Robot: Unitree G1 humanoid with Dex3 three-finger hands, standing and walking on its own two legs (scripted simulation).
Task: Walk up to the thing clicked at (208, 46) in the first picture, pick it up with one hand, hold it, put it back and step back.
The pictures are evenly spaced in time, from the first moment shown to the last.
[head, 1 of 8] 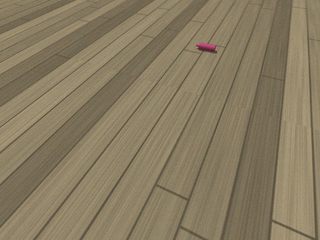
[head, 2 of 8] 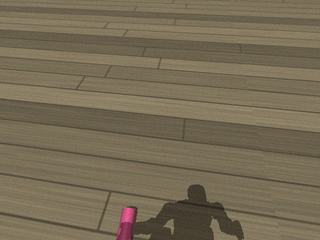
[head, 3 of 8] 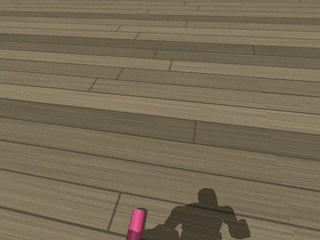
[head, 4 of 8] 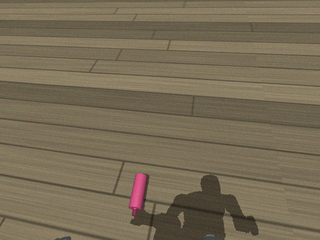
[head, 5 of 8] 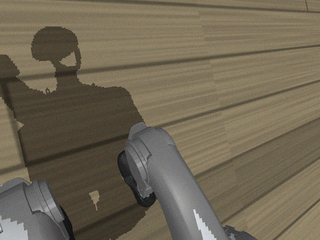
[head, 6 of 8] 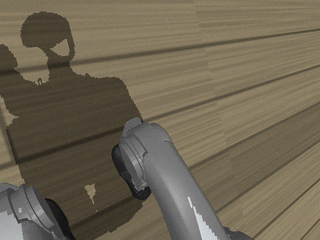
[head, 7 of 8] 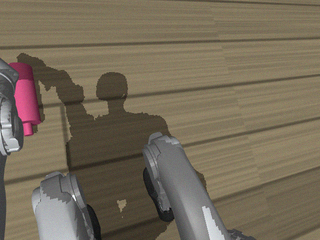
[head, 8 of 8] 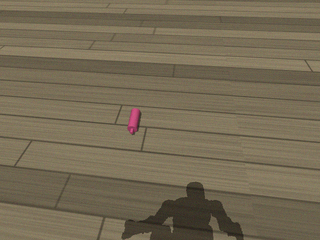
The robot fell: no
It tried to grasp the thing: no
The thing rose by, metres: 0.00
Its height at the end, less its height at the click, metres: +0.00
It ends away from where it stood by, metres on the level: 0.00
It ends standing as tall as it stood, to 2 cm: yes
